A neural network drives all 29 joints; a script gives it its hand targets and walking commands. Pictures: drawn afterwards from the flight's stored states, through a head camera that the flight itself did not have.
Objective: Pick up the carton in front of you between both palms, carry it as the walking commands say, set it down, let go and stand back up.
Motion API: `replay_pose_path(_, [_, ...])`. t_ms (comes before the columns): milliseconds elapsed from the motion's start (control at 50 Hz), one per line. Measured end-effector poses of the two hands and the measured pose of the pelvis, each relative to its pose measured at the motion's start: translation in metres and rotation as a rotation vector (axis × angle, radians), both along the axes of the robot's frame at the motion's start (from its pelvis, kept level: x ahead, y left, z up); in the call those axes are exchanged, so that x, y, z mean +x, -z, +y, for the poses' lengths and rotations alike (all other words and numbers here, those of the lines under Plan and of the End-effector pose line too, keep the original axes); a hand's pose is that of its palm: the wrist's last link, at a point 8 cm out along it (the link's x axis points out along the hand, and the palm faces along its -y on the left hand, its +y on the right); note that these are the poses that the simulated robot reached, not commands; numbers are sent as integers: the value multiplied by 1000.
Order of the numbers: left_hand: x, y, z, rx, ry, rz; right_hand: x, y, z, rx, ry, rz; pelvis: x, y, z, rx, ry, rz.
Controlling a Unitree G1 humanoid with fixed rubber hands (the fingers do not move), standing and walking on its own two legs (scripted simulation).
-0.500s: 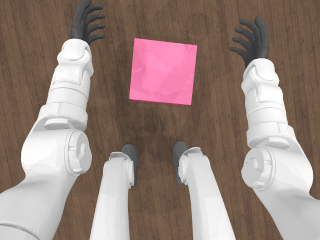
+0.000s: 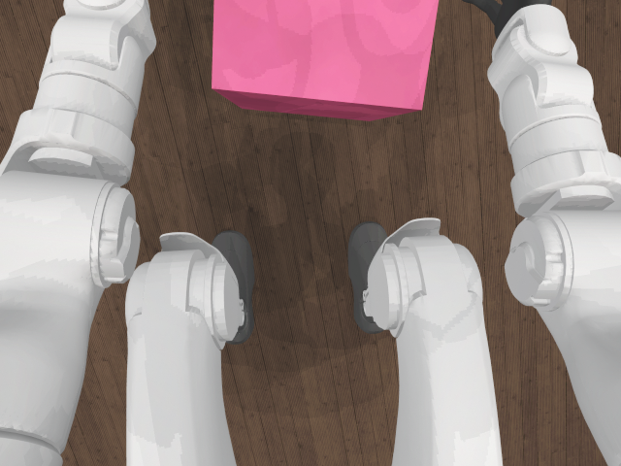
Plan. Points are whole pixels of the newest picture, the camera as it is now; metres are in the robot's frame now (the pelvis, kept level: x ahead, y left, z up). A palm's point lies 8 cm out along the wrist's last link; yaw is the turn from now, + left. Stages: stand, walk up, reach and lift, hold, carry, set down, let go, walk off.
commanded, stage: reach and lift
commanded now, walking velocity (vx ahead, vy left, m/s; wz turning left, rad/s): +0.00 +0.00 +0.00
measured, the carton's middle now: (318, 25) +0.55 -0.03 -0.28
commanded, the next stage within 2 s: none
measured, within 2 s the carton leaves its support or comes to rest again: leaves its support in 1.02 s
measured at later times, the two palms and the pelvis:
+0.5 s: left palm out of the picture +0.56 +0.14 -0.21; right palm (482, 27) +0.52 -0.21 -0.21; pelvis +0.01 +0.00 -0.03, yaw +0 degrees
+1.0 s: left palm out of the picture +0.57 +0.12 -0.21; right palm (465, 9) +0.54 -0.18 -0.20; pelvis +0.00 +0.00 -0.05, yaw +0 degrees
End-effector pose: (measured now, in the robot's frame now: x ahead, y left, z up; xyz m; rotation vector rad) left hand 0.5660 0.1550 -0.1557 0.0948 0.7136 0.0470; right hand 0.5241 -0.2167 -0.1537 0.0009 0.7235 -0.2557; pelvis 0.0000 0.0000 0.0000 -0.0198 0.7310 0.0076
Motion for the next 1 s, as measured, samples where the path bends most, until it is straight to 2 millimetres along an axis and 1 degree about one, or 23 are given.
replay_pose_path(160, [-1, 52, -2, 2, 5, 27, 2, 53, 3, 3, -9, 31, -3, 27, -2, 2, 1, -58])
replay_pose_path(220, [1, 65, -3, -4, 5, 16, 3, 65, 4, -6, -14, 29, -1, 34, -4, 2, -5, -81])
replay_pose_path(260, [1, 69, -3, -4, 8, 6, 4, 69, 6, -9, -17, 26, 1, 38, -5, 1, -3, -90])
replay_pose_path(320, [1, 69, -5, 1, 19, -5, 5, 68, 9, -4, -19, 13, 5, 41, -5, -1, 2, -89])
replay_pose_path(380, [1, 64, -7, 2, 28, -8, 5, 62, 11, 0, -17, 3, 7, 41, -4, -3, 4, -84])
replay_pose_path(460, [-1, 56, -10, -2, 30, 2, 1, 55, 11, 4, -15, 9, 7, 37, -3, -5, 5, -72])
replay_pose_path(560, [-1, 50, -14, -7, 33, 11, -3, 51, 13, 8, -20, 18, 4, 32, -1, -5, 4, -60])
replay_pose_path(620, [-2, 50, -20, -14, 45, 14, -2, 51, 19, 16, -35, 16, 2, 30, 0, -5, 3, -60])
replay_pose_path(680, [-2, 52, -32, -30, 67, 14, 1, 52, 33, 34, -59, 10, 0, 29, 0, -4, 2, -64])
replay_pose_path(700, [-3, 52, -35, -31, 65, 12, 2, 52, 35, 29, -47, 8, 0, 28, 0, -5, 2, -66])
replay_pose_path(780, [-2, 52, -36, -17, 51, 7, 2, 52, 35, 24, -26, 8, -2, 28, 0, -7, 0, -76])
replay_pose_path(840, [0, 51, -36, -13, 47, 17, 4, 52, 35, 25, -20, 15, -3, 31, 0, -10, -2, -87])
replay_pose_path(940, [3, 50, -36, -27, 51, 29, 9, 50, 36, 34, -54, 27, -2, 41, 2, -14, -1, -93])
replay_pose_path(1000, [0, 50, -36, -31, 48, 27, 14, 46, 35, 28, -67, 25, 0, 45, 2, -13, -2, -92])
